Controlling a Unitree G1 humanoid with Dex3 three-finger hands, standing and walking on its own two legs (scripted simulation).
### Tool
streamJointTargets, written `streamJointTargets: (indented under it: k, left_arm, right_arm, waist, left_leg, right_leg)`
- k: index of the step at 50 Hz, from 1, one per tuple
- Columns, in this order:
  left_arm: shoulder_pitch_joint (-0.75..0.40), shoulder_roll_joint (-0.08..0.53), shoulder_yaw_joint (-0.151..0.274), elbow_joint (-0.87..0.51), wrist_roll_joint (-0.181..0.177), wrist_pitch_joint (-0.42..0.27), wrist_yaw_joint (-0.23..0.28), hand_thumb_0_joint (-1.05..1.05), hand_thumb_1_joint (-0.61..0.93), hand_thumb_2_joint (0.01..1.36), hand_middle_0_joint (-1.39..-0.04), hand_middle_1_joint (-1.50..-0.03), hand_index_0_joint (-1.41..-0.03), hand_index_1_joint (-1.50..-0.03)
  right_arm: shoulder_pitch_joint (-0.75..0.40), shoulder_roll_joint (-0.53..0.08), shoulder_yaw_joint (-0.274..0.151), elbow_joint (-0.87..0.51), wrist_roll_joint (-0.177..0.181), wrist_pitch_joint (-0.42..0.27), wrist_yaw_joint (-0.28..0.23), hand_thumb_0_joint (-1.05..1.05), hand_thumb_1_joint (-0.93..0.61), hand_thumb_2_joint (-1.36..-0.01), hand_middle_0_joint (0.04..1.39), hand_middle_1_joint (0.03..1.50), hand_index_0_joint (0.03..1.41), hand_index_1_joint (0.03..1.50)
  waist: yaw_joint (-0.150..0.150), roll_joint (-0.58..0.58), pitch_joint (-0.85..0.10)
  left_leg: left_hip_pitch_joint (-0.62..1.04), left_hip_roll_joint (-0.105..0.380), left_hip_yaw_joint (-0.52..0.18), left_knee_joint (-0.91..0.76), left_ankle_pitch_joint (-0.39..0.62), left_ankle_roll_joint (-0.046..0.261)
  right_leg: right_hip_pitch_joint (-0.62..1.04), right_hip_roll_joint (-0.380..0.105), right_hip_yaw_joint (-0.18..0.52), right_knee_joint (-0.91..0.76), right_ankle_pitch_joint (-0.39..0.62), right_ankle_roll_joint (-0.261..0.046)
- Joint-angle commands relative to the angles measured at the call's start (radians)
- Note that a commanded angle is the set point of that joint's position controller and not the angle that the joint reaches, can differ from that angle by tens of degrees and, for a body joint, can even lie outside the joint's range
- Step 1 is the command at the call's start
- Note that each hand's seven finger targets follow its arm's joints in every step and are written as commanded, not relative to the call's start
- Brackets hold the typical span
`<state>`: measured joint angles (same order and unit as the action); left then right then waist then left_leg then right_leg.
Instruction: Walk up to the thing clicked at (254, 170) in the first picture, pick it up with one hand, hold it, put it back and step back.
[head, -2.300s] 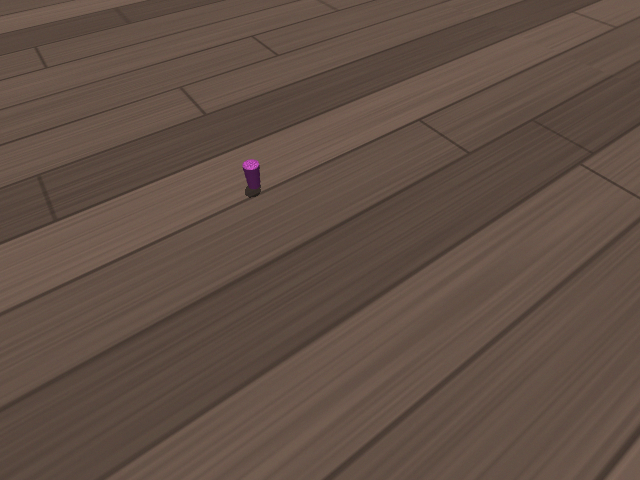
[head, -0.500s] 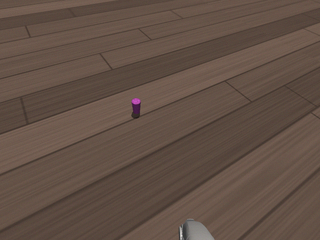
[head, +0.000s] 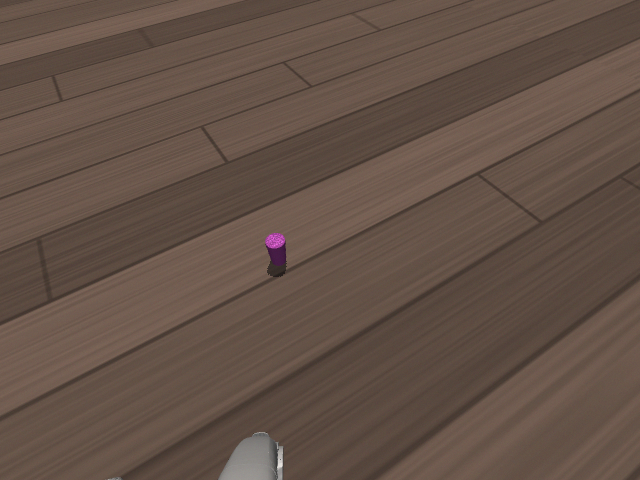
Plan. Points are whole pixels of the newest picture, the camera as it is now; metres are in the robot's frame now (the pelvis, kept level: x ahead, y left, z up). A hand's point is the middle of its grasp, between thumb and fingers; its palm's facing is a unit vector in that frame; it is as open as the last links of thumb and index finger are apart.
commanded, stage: walk up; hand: left
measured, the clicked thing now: (277, 250) +0.96 +0.21 -0.71
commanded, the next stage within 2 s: none
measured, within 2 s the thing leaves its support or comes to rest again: neither
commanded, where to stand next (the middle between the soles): +0.63 +0.00 m, yaw +1 degrees
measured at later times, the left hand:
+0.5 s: hand (148, 382) +0.27 +0.30 -0.15, palm faces -0.06 -0.94 -0.33, open 7.4 cm
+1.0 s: hand (197, 296) +0.42 +0.24 -0.13, palm faces -0.01 -0.92 -0.38, open 7.4 cm
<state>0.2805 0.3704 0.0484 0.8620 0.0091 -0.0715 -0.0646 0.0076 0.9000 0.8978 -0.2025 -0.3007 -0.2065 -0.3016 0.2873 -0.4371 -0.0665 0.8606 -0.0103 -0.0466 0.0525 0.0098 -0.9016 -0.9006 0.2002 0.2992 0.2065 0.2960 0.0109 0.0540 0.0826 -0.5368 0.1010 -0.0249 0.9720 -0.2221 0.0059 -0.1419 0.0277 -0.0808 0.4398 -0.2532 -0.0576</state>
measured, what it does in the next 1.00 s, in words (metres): walks ahead: left foot, then right foot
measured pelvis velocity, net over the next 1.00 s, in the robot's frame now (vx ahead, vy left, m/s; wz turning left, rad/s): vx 0.38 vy -0.03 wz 0.00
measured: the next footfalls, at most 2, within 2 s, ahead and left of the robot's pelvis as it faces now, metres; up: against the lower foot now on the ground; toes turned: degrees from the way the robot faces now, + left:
left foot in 0.18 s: +0.25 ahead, +0.14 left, +0.00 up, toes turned +6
right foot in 0.64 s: +0.41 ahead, -0.14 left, +0.00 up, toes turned -5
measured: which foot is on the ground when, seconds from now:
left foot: up 0.00-0.16, down 0.18-0.66, up 0.68-1.00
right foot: down 0.00-0.20, up 0.22-0.62, down 0.64-1.00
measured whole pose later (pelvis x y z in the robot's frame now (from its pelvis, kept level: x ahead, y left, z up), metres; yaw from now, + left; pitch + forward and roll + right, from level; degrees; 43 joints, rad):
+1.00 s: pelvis +0.38 -0.03 +0.00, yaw +0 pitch -2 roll -1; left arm 0.35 0.39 0.05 0.83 0.02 -0.08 -0.05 0.01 0.90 0.90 -0.20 -0.30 -0.21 -0.30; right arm 0.30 -0.42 -0.06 0.87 -0.01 -0.03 0.07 0.01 -0.90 -0.90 0.20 0.30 0.21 0.30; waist 0.03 0.05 0.07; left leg -0.50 0.09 0.00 0.77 -0.24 0.00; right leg -0.16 0.00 -0.10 0.46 -0.27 -0.04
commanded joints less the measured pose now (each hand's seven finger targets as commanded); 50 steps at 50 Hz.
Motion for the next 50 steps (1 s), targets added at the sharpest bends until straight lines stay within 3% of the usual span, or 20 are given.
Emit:
streamJointTargets:
  k: [1, 6, 8, 9, 10, 11, 12, 15, 17, 22, 27, 30, 32, 33, 34, 35, 38, 40, 46, 50]
  left_arm:
    - [0.001, 0.289, 0.088, -0.105, 0.004, -0.038, 0.016, 0.000, 0.900, 0.900, -0.200, -0.300, -0.200, -0.300]
    - [0.065, 0.296, 0.079, -0.091, -0.001, -0.021, 0.015, 0.000, 0.900, 0.900, -0.200, -0.300, -0.200, -0.300]
    - [0.057, 0.276, 0.066, -0.111, 0.001, -0.015, 0.020, 0.000, 0.900, 0.900, -0.200, -0.300, -0.200, -0.300]
    - [0.086, 0.224, 0.046, -0.119, -0.005, -0.013, 0.025, 0.000, 0.900, 0.900, -0.200, -0.300, -0.200, -0.300]
    - [0.153, 0.137, 0.023, -0.126, -0.017, -0.011, 0.027, 0.000, 0.900, 0.900, -0.200, -0.300, -0.200, -0.300]
    - [0.155, 0.254, 0.053, -0.100, -0.016, 0.005, 0.042, 0.000, 0.900, 0.900, -0.200, -0.300, -0.200, -0.300]
    - [0.124, 0.296, 0.053, -0.085, -0.007, 0.008, 0.050, 0.000, 0.900, 0.900, -0.200, -0.300, -0.200, -0.300]
    - [0.107, 0.262, 0.052, -0.058, -0.015, 0.001, 0.036, 0.000, 0.900, 0.900, -0.200, -0.300, -0.200, -0.300]
    - [0.143, 0.243, 0.055, -0.040, -0.016, 0.012, 0.026, 0.000, 0.900, 0.900, -0.200, -0.300, -0.200, -0.300]
    - [0.059, 0.222, 0.055, -0.064, -0.001, 0.023, -0.005, 0.000, 0.900, 0.900, -0.200, -0.300, -0.200, -0.300]
    - [-0.013, 0.211, 0.067, -0.073, 0.006, 0.005, -0.017, 0.000, 0.900, 0.900, -0.200, -0.300, -0.200, -0.300]
    - [0.054, 0.225, 0.080, -0.048, 0.011, -0.006, -0.010, 0.000, 0.900, 0.900, -0.200, -0.300, -0.200, -0.300]
    - [0.202, 0.319, 0.117, -0.012, 0.020, -0.030, 0.012, 0.000, 0.900, 0.900, -0.200, -0.300, -0.200, -0.300]
    - [0.197, 0.383, 0.125, -0.043, 0.015, -0.038, 0.024, 0.000, 0.900, 0.900, -0.200, -0.300, -0.200, -0.300]
    - [0.176, 0.402, 0.124, -0.044, 0.004, -0.032, 0.024, 0.000, 0.900, 0.900, -0.200, -0.300, -0.200, -0.300]
    - [0.141, 0.396, 0.120, -0.057, -0.009, -0.026, 0.027, 0.000, 0.900, 0.900, -0.200, -0.300, -0.200, -0.300]
    - [0.056, 0.302, 0.088, -0.073, -0.019, -0.028, 0.040, 0.000, 0.900, 0.900, -0.200, -0.300, -0.200, -0.300]
    - [0.043, 0.289, 0.080, -0.078, -0.016, -0.032, 0.042, 0.000, 0.900, 0.900, -0.200, -0.300, -0.200, -0.300]
    - [0.062, 0.301, 0.088, -0.115, 0.001, -0.037, 0.036, 0.000, 0.900, 0.900, -0.200, -0.300, -0.200, -0.300]
    - [0.072, 0.311, 0.087, -0.116, 0.003, -0.035, 0.033, 0.000, 0.900, 0.900, -0.200, -0.300, -0.200, -0.300]
  right_arm:
    - [-0.049, -0.146, -0.047, -0.083, -0.017, -0.023, 0.012, 0.000, -0.900, -0.900, 0.200, 0.300, 0.200, 0.300]
    - [-0.099, -0.136, -0.051, -0.089, -0.015, -0.050, 0.008, 0.000, -0.900, -0.900, 0.200, 0.300, 0.200, 0.300]
    - [0.048, -0.179, -0.070, -0.046, -0.018, -0.060, -0.004, 0.000, -0.900, -0.900, 0.200, 0.300, 0.200, 0.300]
    - [0.183, -0.237, -0.091, -0.017, -0.034, -0.066, -0.016, 0.000, -0.900, -0.900, 0.200, 0.300, 0.200, 0.300]
    - [0.213, -0.316, -0.111, -0.037, -0.045, -0.070, -0.026, 0.000, -0.900, -0.900, 0.200, 0.300, 0.200, 0.300]
    - [0.194, -0.329, -0.114, -0.059, -0.011, -0.065, -0.029, 0.000, -0.900, -0.900, 0.200, 0.300, 0.200, 0.300]
    - [0.162, -0.321, -0.119, -0.059, 0.007, -0.059, -0.029, 0.000, -0.900, -0.900, 0.200, 0.300, 0.200, 0.300]
    - [0.075, -0.220, -0.066, -0.088, 0.019, -0.063, -0.040, 0.000, -0.900, -0.900, 0.200, 0.300, 0.200, 0.300]
    - [0.049, -0.216, -0.062, -0.088, 0.021, -0.071, -0.036, 0.000, -0.900, -0.900, 0.200, 0.300, 0.200, 0.300]
    - [0.022, -0.235, -0.071, -0.124, 0.007, -0.076, -0.030, 0.000, -0.900, -0.900, 0.200, 0.300, 0.200, 0.300]
    - [0.011, -0.244, -0.070, -0.127, 0.005, -0.068, -0.022, 0.000, -0.900, -0.900, 0.200, 0.300, 0.200, 0.300]
    - [0.000, -0.241, -0.068, -0.137, 0.008, -0.052, -0.022, 0.000, -0.900, -0.900, 0.200, 0.300, 0.200, 0.300]
    - [0.071, -0.130, -0.029, -0.142, 0.009, -0.049, -0.022, 0.000, -0.900, -0.900, 0.200, 0.300, 0.200, 0.300]
    - [0.113, -0.071, -0.005, -0.153, 0.012, -0.046, -0.020, 0.000, -0.900, -0.900, 0.200, 0.300, 0.200, 0.300]
    - [0.065, -0.178, -0.030, -0.133, 0.009, -0.032, -0.032, 0.000, -0.900, -0.900, 0.200, 0.300, 0.200, 0.300]
    - [0.052, -0.209, -0.039, -0.120, 0.003, -0.031, -0.038, 0.000, -0.900, -0.900, 0.200, 0.300, 0.200, 0.300]
    - [0.075, -0.186, -0.036, -0.070, 0.026, -0.023, -0.024, 0.000, -0.900, -0.900, 0.200, 0.300, 0.200, 0.300]
    - [0.104, -0.176, -0.039, -0.052, 0.018, -0.013, -0.015, 0.000, -0.900, -0.900, 0.200, 0.300, 0.200, 0.300]
    - [-0.004, -0.162, -0.045, -0.080, -0.006, -0.010, 0.006, 0.000, -0.900, -0.900, 0.200, 0.300, 0.200, 0.300]
    - [-0.049, -0.140, -0.043, -0.094, -0.010, -0.028, 0.012, 0.000, -0.900, -0.900, 0.200, 0.300, 0.200, 0.300]
  waist:
    - [0.031, -0.165, 0.033]
    - [0.046, -0.137, -0.040]
    - [-0.039, -0.029, -0.123]
    - [-0.103, 0.118, -0.201]
    - [-0.089, 0.335, -0.265]
    - [-0.101, 0.165, -0.265]
    - [-0.095, 0.122, -0.206]
    - [-0.038, 0.032, -0.064]
    - [-0.015, 0.078, -0.052]
    - [-0.026, 0.090, 0.014]
    - [-0.027, 0.088, -0.008]
    - [0.024, 0.031, -0.063]
    - [0.091, -0.278, -0.168]
    - [0.072, -0.423, -0.155]
    - [0.089, -0.308, -0.109]
    - [0.076, -0.278, -0.055]
    - [0.011, -0.210, -0.009]
    - [-0.001, -0.221, -0.017]
    - [0.032, -0.177, 0.001]
    - [0.041, -0.179, -0.013]
  left_leg:
    - [0.004, 0.039, 0.034, -0.221, 0.049, -0.029]
    - [0.157, -0.033, 0.106, -0.411, 0.077, 0.014]
    - [0.434, -0.071, 0.108, -0.475, 0.040, 0.052]
    - [0.605, 0.008, -0.005, -0.528, -0.063, 0.093]
    - [0.788, 0.270, -0.420, -0.567, -0.118, 0.166]
    - [0.782, 0.363, -0.643, -0.674, -0.245, 0.258]
    - [0.733, 0.378, -0.621, -0.672, -0.218, 0.292]
    - [0.473, 0.215, -0.195, -0.660, 0.233, 0.162]
    - [0.392, 0.175, -0.094, -0.668, 0.280, 0.164]
    - [0.348, 0.178, -0.024, -0.738, 0.067, 0.222]
    - [0.287, 0.147, 0.014, -0.661, 0.042, 0.193]
    - [0.256, 0.146, 0.012, -0.511, 0.022, 0.165]
    - [0.124, 0.007, 0.128, -0.056, 0.042, 0.098]
    - [-0.070, -0.113, 0.110, 0.126, -0.293, 0.039]
    - [-0.126, -0.090, 0.040, 0.208, -0.323, 0.033]
    - [-0.122, -0.047, -0.001, 0.230, -0.307, 0.027]
    - [-0.044, -0.016, -0.048, 0.146, -0.164, 0.031]
    - [0.018, -0.029, -0.024, 0.098, -0.079, 0.019]
    - [-0.014, 0.003, 0.005, -0.170, -0.027, -0.019]
    - [0.070, -0.007, 0.039, -0.326, 0.022, -0.004]
  right_leg:
    - [-0.083, -0.252, 0.176, -0.233, -0.028, -0.161]
    - [0.010, -0.246, 0.144, -0.071, 0.248, -0.132]
    - [-0.089, -0.195, 0.098, 0.157, 0.296, -0.096]
    - [-0.199, -0.124, 0.044, 0.416, 0.243, -0.062]
    - [-0.461, 0.000, 0.029, 0.639, -0.248, -0.004]
    - [-0.533, 0.017, 0.112, 0.727, -0.320, -0.007]
    - [-0.568, -0.041, 0.164, 0.783, -0.286, -0.010]
    - [-0.431, -0.078, 0.222, 0.697, -0.131, 0.011]
    - [-0.369, -0.078, 0.171, 0.675, -0.089, 0.028]
    - [-0.405, -0.138, 0.100, 0.439, -0.005, 0.068]
    - [-0.231, -0.119, 0.049, 0.221, 0.111, 0.045]
    - [-0.053, -0.075, 0.001, 0.134, 0.089, 0.026]
    - [0.188, -0.146, 0.169, -0.012, -0.104, -0.018]
    - [0.242, -0.380, 0.574, -0.136, -0.149, -0.096]
    - [0.195, -0.452, 0.697, -0.178, -0.164, -0.195]
    - [0.103, -0.464, 0.697, -0.180, -0.137, -0.228]
    - [-0.011, -0.303, 0.345, -0.155, 0.093, -0.129]
    - [-0.071, -0.255, 0.254, -0.172, 0.115, -0.120]
    - [-0.054, -0.291, 0.213, -0.220, -0.100, -0.172]
    - [-0.035, -0.296, 0.177, -0.144, 0.033, -0.158]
